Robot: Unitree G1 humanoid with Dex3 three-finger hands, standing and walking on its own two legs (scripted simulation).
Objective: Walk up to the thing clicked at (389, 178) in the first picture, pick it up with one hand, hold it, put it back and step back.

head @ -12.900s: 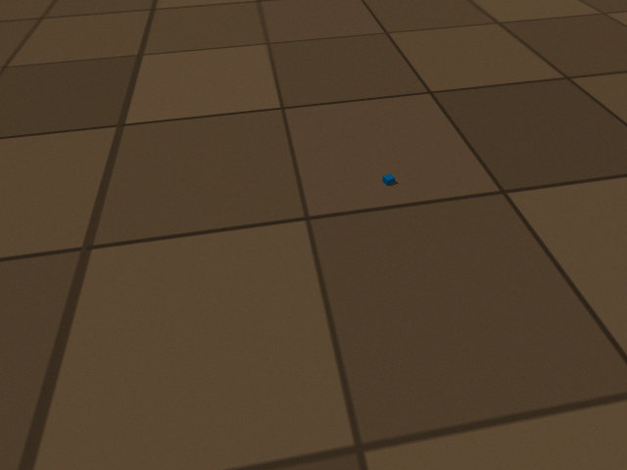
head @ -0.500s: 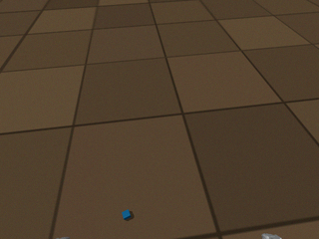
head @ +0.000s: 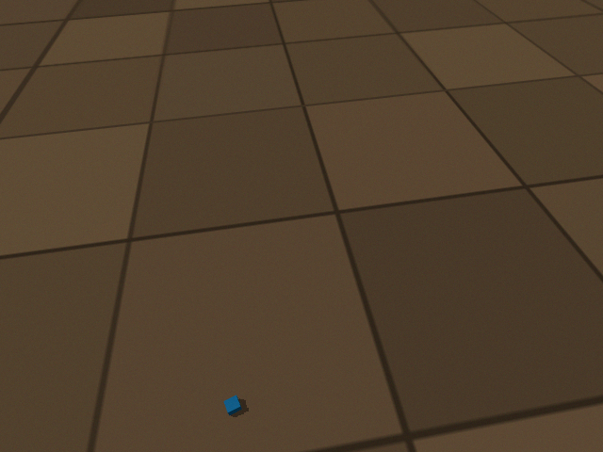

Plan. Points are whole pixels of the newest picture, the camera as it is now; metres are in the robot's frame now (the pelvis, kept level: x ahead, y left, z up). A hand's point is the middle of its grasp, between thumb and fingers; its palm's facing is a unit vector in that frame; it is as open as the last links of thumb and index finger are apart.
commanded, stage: walk up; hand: left
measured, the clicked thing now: (232, 405) +0.39 +0.25 -0.77
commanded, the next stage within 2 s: stand in 0.34 s
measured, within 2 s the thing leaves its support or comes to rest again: neither
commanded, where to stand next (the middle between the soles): +0.01 +0.01 m, yaw +0 degrees
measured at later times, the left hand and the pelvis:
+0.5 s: hand out of the picture +0.07 +0.25 -0.15, palm faces -0.02 -0.94 -0.34, open 7.4 cm; pelvis -0.01 +0.00 +0.00, yaw +0 degrees
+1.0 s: hand out of the picture +0.06 +0.25 -0.15, palm faces -0.03 -0.94 -0.35, open 7.4 cm; pelvis -0.01 +0.00 +0.00, yaw +0 degrees
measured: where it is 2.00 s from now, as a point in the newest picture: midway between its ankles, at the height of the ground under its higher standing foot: outside the picture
